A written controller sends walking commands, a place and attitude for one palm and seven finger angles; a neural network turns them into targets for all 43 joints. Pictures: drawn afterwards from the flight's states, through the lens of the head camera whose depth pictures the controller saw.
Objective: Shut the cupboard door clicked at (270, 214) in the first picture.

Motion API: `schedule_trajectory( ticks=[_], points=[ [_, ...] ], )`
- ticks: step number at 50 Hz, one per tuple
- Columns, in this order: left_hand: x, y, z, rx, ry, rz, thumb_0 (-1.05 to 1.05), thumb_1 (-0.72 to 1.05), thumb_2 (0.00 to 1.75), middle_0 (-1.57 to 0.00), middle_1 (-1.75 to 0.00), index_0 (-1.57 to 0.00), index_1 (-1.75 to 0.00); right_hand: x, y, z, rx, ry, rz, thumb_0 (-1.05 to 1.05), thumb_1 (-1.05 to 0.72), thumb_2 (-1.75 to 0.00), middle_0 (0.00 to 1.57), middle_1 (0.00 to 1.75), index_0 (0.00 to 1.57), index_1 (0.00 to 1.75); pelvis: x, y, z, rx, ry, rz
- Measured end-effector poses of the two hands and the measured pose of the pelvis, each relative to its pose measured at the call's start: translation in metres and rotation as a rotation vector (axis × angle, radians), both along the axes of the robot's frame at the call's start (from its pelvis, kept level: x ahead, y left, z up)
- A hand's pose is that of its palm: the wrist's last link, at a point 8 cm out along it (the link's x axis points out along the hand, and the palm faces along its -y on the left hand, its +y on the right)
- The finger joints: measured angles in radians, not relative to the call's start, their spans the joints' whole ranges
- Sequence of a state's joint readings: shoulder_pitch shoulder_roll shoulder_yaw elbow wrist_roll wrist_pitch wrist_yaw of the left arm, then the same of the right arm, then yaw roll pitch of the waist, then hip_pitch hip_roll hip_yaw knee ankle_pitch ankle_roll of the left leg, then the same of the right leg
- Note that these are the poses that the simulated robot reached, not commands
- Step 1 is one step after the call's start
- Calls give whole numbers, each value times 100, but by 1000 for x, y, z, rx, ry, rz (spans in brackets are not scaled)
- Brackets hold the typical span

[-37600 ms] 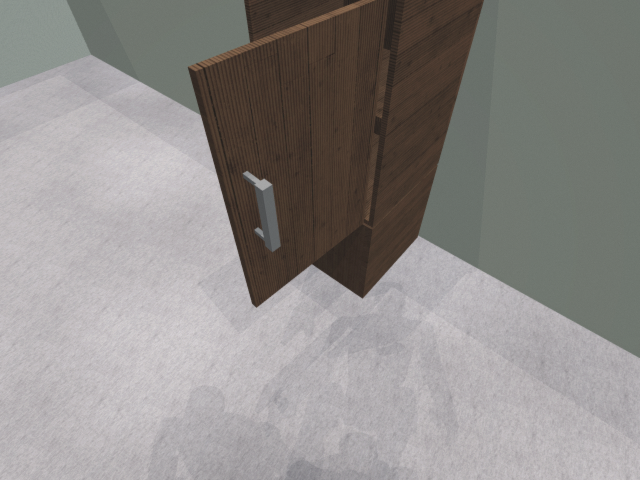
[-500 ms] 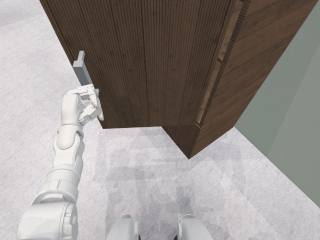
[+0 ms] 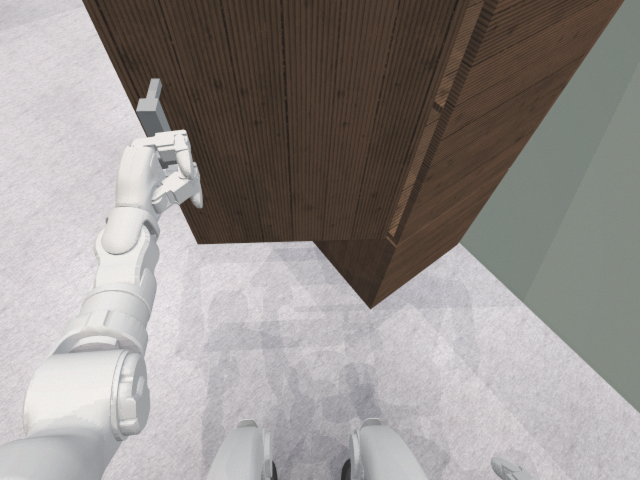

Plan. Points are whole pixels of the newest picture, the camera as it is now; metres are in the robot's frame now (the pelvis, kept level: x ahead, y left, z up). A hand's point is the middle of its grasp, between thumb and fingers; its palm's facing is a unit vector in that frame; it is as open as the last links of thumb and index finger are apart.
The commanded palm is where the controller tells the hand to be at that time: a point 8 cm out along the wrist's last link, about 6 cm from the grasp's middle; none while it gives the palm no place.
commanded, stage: push the door shut along its arc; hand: left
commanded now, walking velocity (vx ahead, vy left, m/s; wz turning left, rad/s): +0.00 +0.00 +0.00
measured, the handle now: (170, 142) +0.54 +0.19 +0.07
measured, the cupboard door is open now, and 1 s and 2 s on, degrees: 56 41 36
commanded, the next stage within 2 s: pull the fist back off the door in 1.24 s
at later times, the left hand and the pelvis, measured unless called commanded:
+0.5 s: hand (212, 145) +0.53 +0.13 +0.07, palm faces -0.20 -0.98 -0.03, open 3.1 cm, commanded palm +0.53 +0.17 +0.07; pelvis +0.00 +0.01 -0.02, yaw -1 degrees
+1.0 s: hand (235, 114) +0.57 +0.10 +0.09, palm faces -0.32 -0.95 -0.01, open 3.1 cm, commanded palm +0.58 +0.13 +0.07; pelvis +0.00 +0.01 -0.03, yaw -2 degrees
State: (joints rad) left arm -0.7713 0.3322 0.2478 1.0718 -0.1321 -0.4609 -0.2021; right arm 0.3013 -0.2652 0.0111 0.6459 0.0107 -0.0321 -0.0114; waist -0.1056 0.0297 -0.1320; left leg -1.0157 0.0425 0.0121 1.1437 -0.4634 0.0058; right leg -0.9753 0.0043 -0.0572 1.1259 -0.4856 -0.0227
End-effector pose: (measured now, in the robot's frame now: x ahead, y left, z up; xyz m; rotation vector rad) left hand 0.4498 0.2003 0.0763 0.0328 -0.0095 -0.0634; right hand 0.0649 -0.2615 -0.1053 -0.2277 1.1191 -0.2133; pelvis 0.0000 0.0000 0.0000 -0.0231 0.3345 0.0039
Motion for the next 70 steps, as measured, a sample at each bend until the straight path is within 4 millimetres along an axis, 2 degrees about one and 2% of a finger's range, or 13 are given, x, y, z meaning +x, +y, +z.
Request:
schedule_trajectory(
  ticks=[12, 21, 27, 42, 56, 68, 70],
  points=[
    [31, 3, -1, -3, 20, -51, 2, 89, 90, -131, -150, -132, -150, -51, -1, -7, -21, 133, -44, 1, -90, -90, 21, 30, 20, 30, -5, 4, -10, -15, 44, 2],
    [58, -9, -1, -12, 29, -107, 2, 90, 90, -131, -150, -131, -150, -76, 2, -7, -31, 185, -85, 1, -90, -90, 21, 30, 20, 30, -6, 8, -16, -26, 80, -7],
    [72, -18, 1, -7, 42, -140, 2, 90, 90, -130, -150, -130, -150, -86, 8, -7, -20, 202, -108, 1, -90, -90, 21, 30, 20, 30, -4, 10, -17, -30, 91, -16],
    [101, -22, 4, 1, 47, -200, 2, 90, 90, -130, -150, -130, -150, -97, 14, -9, -28, 243, -130, 1, -90, -90, 21, 30, 20, 30, -3, 11, -24, -43, 130, -18],
    [136, -56, 12, -12, 54, -273, 2, 90, 90, -130, -150, -130, -150, -110, 15, -10, -52, 268, -165, 0, -90, -90, 21, 30, 20, 30, -1, 12, -33, -48, 173, -30],
    [153, -58, 11, 10, 73, -309, 0, 88, 91, -130, -150, -130, -150, -135, 26, -16, -37, 354, -197, 0, -90, -90, 21, 30, 20, 30, -2, 10, -41, -52, 205, -31],
    [155, -57, 9, -60, 73, -229, 1, 85, 90, -130, -150, -130, -150, -137, 27, -15, -34, 360, -184, 0, -90, -90, 21, 30, 20, 30, -2, 10, -41, -56, 215, -30]
  ],
)
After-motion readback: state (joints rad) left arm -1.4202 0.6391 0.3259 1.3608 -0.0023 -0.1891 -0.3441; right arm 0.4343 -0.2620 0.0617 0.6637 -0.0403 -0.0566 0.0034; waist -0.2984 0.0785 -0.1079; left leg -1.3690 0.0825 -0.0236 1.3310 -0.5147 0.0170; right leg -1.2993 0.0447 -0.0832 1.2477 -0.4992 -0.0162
